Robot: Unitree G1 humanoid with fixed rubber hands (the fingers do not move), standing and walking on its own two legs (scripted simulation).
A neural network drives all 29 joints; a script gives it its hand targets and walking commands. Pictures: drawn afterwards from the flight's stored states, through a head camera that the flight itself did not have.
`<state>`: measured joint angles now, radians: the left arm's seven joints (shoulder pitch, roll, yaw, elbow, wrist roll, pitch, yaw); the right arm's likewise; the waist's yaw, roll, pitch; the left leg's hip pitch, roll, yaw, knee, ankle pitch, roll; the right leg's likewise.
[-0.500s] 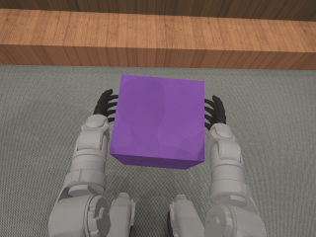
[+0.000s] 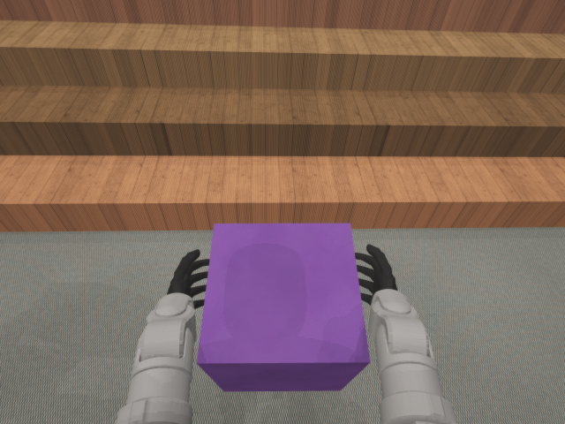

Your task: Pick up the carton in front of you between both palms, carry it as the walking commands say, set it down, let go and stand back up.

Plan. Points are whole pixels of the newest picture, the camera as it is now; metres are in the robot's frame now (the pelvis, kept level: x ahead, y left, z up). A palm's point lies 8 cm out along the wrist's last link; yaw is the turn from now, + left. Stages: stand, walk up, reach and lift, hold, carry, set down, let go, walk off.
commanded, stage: reach and lift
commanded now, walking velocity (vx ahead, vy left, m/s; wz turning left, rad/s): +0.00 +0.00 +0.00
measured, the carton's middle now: (282, 313) +0.33 +0.00 -0.07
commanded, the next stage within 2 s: hold in 1.10 s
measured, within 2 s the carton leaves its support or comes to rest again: neither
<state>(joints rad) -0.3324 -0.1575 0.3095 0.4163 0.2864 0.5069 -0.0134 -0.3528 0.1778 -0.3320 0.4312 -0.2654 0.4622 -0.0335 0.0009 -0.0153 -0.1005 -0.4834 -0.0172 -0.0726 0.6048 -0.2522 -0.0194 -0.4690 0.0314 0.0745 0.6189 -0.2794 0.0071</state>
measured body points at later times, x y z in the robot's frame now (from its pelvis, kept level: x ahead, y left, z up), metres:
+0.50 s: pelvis +0.00 +0.00 +0.01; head -0.02 +0.01 +0.46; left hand +0.31 +0.15 +0.03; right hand +0.32 -0.15 +0.04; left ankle +0.03 +0.13 -0.73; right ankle +0.02 -0.12 -0.73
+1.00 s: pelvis +0.01 +0.00 +0.02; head -0.02 +0.01 +0.47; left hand +0.31 +0.15 +0.04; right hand +0.32 -0.15 +0.05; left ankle +0.03 +0.13 -0.73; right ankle +0.02 -0.12 -0.73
